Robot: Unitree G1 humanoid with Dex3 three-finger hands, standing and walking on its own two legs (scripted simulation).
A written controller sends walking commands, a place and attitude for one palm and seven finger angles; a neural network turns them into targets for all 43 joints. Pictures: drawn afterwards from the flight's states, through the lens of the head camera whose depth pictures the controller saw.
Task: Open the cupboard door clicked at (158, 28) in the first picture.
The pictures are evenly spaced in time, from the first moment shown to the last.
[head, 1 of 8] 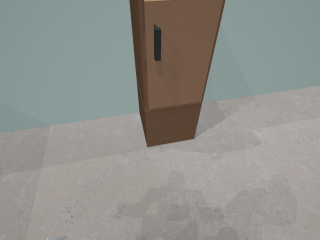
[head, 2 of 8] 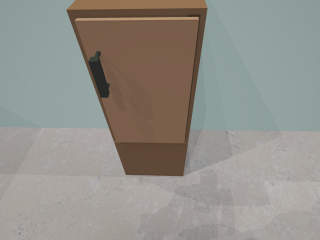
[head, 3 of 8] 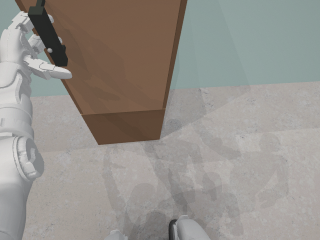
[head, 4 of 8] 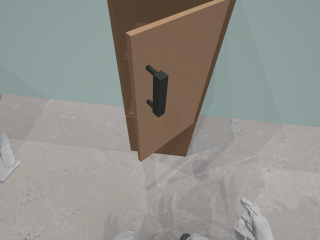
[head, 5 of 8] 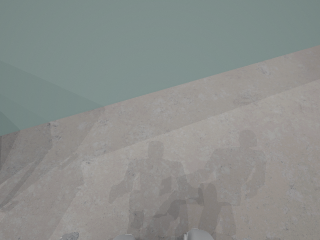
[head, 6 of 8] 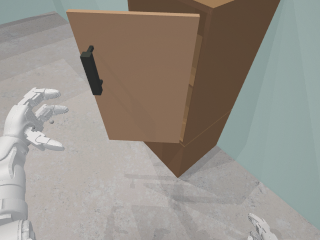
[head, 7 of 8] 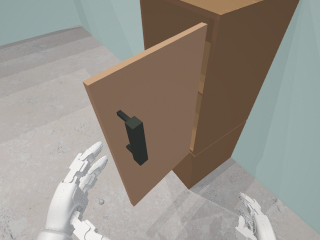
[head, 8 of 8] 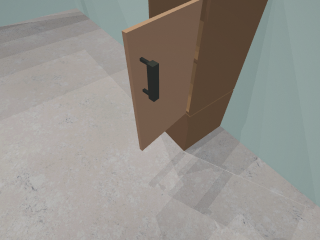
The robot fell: no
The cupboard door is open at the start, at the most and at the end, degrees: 0 100 100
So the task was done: yes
